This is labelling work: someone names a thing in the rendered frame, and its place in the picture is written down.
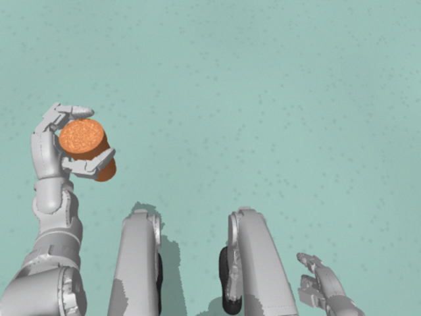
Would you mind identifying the right robot arm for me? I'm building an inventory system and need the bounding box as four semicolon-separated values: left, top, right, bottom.
326;295;365;316

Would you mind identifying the right robot hand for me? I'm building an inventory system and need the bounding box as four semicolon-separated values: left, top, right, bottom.
297;253;346;310

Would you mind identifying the left robot arm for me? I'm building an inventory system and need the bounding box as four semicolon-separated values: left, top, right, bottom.
0;176;87;316

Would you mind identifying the cup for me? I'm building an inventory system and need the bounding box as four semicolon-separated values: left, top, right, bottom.
59;118;116;182

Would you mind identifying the right robot foot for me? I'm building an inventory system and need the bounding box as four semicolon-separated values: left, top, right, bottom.
219;246;242;315

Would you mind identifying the left robot hand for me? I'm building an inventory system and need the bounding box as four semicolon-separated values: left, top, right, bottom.
31;102;116;180

